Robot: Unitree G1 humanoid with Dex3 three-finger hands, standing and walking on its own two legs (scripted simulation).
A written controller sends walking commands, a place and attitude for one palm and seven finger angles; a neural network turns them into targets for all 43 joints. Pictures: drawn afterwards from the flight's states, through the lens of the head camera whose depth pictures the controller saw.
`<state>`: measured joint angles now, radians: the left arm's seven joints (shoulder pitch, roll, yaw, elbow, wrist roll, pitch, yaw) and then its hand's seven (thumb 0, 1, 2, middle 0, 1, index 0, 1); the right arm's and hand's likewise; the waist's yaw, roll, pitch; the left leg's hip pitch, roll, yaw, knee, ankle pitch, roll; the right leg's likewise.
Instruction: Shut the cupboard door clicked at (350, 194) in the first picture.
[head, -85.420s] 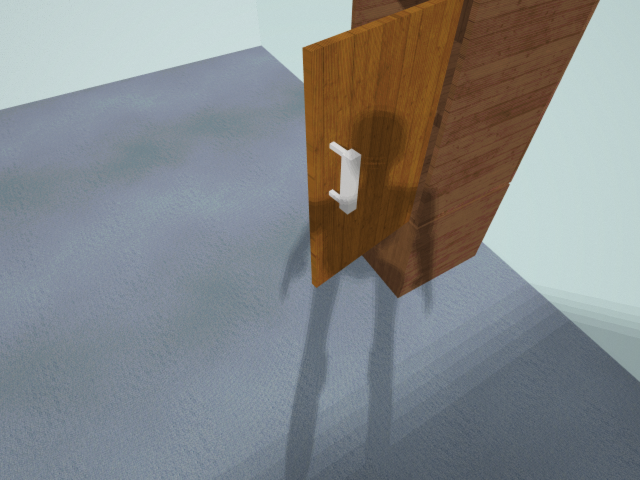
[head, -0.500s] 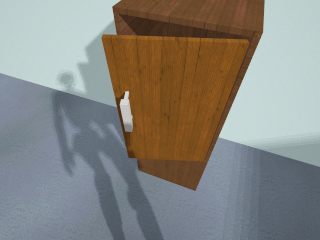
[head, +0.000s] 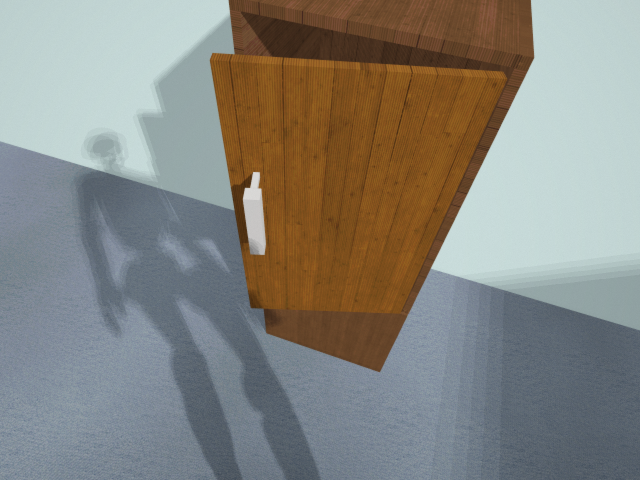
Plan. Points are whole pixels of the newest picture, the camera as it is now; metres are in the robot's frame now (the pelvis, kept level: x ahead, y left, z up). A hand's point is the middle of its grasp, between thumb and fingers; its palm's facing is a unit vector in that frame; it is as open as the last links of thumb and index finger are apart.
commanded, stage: come to a stop and stand still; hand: left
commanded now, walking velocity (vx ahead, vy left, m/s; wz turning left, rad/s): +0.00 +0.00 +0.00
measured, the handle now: (257, 214) +0.49 +0.14 +0.01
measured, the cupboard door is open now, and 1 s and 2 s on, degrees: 18 18 18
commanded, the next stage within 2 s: look again from close up in 0.64 s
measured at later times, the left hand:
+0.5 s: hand out of the picture -0.03 +0.11 -0.18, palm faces +0.04 -0.99 -0.12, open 7.4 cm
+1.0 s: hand out of the picture +0.01 +0.16 -0.18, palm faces +0.02 -0.97 -0.22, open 7.4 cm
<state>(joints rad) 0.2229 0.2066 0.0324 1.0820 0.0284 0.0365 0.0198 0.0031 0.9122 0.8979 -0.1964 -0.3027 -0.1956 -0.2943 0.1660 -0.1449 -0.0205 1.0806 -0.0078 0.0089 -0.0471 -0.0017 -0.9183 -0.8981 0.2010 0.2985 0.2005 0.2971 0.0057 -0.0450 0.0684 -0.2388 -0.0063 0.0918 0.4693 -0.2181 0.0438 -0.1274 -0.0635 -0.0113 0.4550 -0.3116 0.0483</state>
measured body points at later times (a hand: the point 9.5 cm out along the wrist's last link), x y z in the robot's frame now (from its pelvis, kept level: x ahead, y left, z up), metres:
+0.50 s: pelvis -0.01 -0.04 +0.01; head +0.01 -0.03 +0.46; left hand -0.03 +0.16 -0.16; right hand -0.04 -0.26 -0.15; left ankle +0.02 +0.09 -0.74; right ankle -0.04 -0.15 -0.74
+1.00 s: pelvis +0.01 -0.01 -0.01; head +0.02 -0.02 +0.44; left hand +0.01 +0.21 -0.16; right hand +0.03 -0.24 -0.17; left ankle +0.02 +0.09 -0.74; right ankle -0.04 -0.15 -0.74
